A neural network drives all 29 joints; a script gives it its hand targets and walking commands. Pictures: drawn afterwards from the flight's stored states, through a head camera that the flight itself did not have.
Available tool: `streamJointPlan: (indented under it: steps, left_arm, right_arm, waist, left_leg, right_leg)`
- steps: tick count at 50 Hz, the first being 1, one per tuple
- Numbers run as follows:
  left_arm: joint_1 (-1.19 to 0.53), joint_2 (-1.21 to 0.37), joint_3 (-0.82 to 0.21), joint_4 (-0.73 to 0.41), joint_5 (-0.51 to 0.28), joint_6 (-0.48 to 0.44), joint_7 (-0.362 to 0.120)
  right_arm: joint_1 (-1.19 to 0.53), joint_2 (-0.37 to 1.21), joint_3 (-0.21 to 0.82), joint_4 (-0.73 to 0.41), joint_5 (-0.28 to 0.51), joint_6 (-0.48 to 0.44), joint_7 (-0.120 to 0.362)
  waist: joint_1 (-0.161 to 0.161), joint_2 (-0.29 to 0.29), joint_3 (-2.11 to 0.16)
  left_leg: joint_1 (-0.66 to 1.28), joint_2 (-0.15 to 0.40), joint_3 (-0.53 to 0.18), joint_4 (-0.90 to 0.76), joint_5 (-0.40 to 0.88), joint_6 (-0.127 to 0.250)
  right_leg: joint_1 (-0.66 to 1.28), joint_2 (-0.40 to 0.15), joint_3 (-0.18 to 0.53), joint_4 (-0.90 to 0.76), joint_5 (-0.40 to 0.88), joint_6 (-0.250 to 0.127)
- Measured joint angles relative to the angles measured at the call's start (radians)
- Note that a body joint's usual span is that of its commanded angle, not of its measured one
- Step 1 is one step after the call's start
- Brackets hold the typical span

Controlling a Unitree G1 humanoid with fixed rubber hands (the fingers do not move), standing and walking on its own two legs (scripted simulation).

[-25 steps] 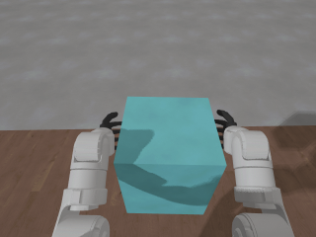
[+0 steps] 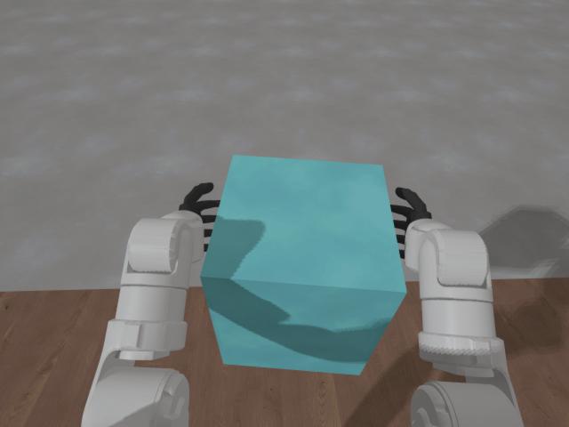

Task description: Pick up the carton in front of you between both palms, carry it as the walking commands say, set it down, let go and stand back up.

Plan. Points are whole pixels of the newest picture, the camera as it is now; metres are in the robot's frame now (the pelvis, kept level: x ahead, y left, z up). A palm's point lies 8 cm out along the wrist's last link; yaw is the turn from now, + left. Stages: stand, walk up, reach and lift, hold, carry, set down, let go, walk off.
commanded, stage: carry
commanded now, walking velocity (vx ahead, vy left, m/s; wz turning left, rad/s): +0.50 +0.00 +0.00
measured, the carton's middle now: (298, 269) +0.35 +0.00 +0.05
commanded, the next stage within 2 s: none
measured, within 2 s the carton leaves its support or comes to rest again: neither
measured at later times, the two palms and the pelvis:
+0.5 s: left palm (239, 131) +0.66 +0.13 +0.08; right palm (386, 136) +0.66 -0.17 +0.08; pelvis +0.31 -0.01 -0.05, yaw +1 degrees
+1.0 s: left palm (233, 79) +0.96 +0.19 +0.05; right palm (342, 79) +0.98 -0.11 +0.05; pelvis +0.62 +0.02 -0.10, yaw -1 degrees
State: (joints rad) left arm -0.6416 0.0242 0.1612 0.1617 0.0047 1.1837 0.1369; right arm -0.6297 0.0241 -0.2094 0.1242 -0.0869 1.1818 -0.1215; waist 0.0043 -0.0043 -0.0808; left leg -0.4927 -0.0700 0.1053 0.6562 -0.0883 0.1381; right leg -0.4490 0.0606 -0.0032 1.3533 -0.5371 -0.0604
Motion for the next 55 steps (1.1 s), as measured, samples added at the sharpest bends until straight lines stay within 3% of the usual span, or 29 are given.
streamJointPlan:
  steps: [6, 10, 18, 20, 22, 25, 28, 33, 37, 41, 46, 48, 49, 51, 53, 55]
  left_arm:
    - [0.027, -0.04, 0.006, -0.043, 0.046, 0.028, 0.0]
    - [0.047, -0.055, 0.023, -0.094, 0.06, 0.014, 0.0]
    - [0.063, -0.061, 0.047, -0.179, 0.067, 0.013, 0.0]
    - [0.054, -0.063, 0.05, -0.158, 0.072, 0.015, 0.0]
    - [0.037, -0.067, 0.047, -0.116, 0.081, 0.016, -0.001]
    - [0.015, -0.074, 0.041, -0.037, 0.096, -0.006, -0.003]
    - [0.054, -0.059, 0.029, -0.02, 0.074, 0.006, -0.003]
    - [0.087, -0.045, 0.017, -0.066, 0.038, -0.004, 0.0]
    - [0.085, -0.054, 0.023, -0.097, 0.033, -0.03, 0.001]
    - [0.075, -0.06, 0.021, -0.13, 0.028, -0.041, 0.002]
    - [0.039, -0.052, 0.012, -0.114, 0.02, -0.038, 0.002]
    - [0.022, -0.036, 0.013, -0.085, 0.012, -0.03, 0.001]
    - [0.01, -0.023, 0.012, -0.066, 0.006, -0.027, 0.0]
    - [-0.018, 0.005, 0.012, -0.019, -0.007, -0.026, -0.001]
    - [-0.014, 0.007, 0.01, 0.01, -0.007, -0.013, -0.001]
    - [0.002, -0.009, 0.002, 0.012, 0.009, 0.009, 0.0]
  right_arm:
    - [0.033, -0.016, 0.003, -0.014, 0.041, 0.004, -0.002]
    - [0.032, -0.008, 0.001, -0.029, 0.046, -0.024, -0.003]
    - [0.012, -0.002, 0.015, -0.055, 0.053, -0.045, -0.003]
    - [0.004, -0.011, 0.017, -0.03, 0.058, -0.045, -0.003]
    - [-0.006, -0.03, 0.018, 0.004, 0.066, -0.04, -0.002]
    - [-0.025, -0.058, 0.016, 0.073, 0.08, -0.05, 0.001]
    - [0.0, -0.041, 0.029, 0.089, 0.06, -0.031, 0.001]
    - [0.021, -0.012, 0.025, 0.021, 0.029, -0.016, 0.0]
    - [0.044, 0.004, 0.008, -0.047, 0.018, -0.03, 0.0]
    - [0.064, 0.013, -0.001, -0.122, 0.013, -0.031, 0.0]
    - [0.052, 0.008, -0.015, -0.148, 0.008, -0.013, 0.0]
    - [0.028, 0.009, -0.015, -0.112, 0.001, -0.006, 0.0]
    - [0.012, 0.01, -0.015, -0.088, -0.004, -0.006, 0.0]
    - [-0.019, 0.013, -0.014, -0.03, -0.014, -0.019, 0.0]
    - [-0.019, 0.006, -0.006, 0.011, -0.01, -0.011, 0.001]
    - [0.007, -0.005, -0.001, 0.012, 0.007, 0.008, 0.001]
  waist:
    - [-0.037, 0.009, 0.048]
    - [-0.055, 0.008, 0.06]
    - [-0.09, -0.01, 0.023]
    - [-0.093, -0.013, 0.0]
    - [-0.086, -0.022, -0.023]
    - [-0.03, 0.023, -0.013]
    - [0.009, 0.003, 0.011]
    - [0.04, -0.001, 0.062]
    - [0.057, -0.001, 0.075]
    - [0.073, 0.007, 0.063]
    - [0.093, 0.025, 0.009]
    - [0.086, 0.035, -0.014]
    - [0.079, 0.031, -0.027]
    - [0.044, -0.008, -0.024]
    - [0.013, -0.009, -0.006]
    - [-0.007, 0.005, 0.012]
  left_leg:
    - [0.108, -0.002, -0.002, -0.052, -0.057, 0.0]
    - [0.182, -0.005, -0.015, -0.091, -0.101, -0.006]
    - [0.349, -0.031, -0.048, -0.088, -0.272, -0.026]
    - [0.378, -0.04, -0.053, -0.015, -0.346, -0.033]
    - [0.363, -0.052, -0.043, 0.173, -0.4, -0.053]
    - [0.194, -0.016, -0.079, 0.569, -0.488, -0.096]
    - [0.029, 0.022, -0.104, 0.668, -0.418, -0.095]
    - [-0.163, 0.105, -0.133, 0.476, -0.275, -0.115]
    - [-0.242, 0.129, -0.134, 0.345, -0.127, -0.121]
    - [-0.231, 0.118, -0.112, 0.163, 0.032, -0.112]
    - [-0.102, 0.061, -0.047, -0.158, 0.258, -0.079]
    - [-0.005, 0.048, -0.011, -0.26, 0.339, -0.064]
    - [0.026, 0.044, -0.007, -0.242, 0.317, -0.062]
    - [0.006, 0.008, 0.0, -0.11, 0.063, -0.013]
    - [-0.007, -0.002, 0.005, -0.027, 0.013, 0.005]
    - [0.02, 0.0, 0.003, -0.019, 0.005, -0.001]
  right_leg:
    - [-0.223, -0.097, 0.017, -0.224, 0.186, 0.023]
    - [-0.297, -0.117, 0.019, -0.35, 0.334, 0.027]
    - [-0.194, -0.058, -0.055, -0.78, 0.665, -0.005]
    - [-0.119, -0.031, -0.083, -0.889, 0.73, -0.025]
    - [-0.021, -0.023, -0.101, -0.95, 0.777, -0.046]
    - [-0.051, 0.021, -0.108, -0.765, 0.531, -0.088]
    - [-0.02, 0.023, -0.101, -0.725, 0.463, -0.093]
    - [0.059, 0.021, -0.096, -0.753, 0.399, -0.097]
    - [0.128, 0.018, -0.079, -0.782, 0.349, -0.087]
    - [0.214, 0.022, -0.058, -0.805, 0.283, -0.072]
    - [0.314, 0.039, -0.039, -0.739, 0.129, -0.054]
    - [0.325, 0.049, -0.043, -0.599, 0.053, -0.043]
    - [0.301, 0.044, -0.051, -0.48, 0.045, -0.033]
    - [0.19, 0.022, -0.024, -0.201, -0.03, 0.001]
    - [0.066, 0.01, -0.002, -0.028, -0.026, 0.003]
    - [-0.038, -0.019, -0.001, -0.017, 0.032, 0.005]
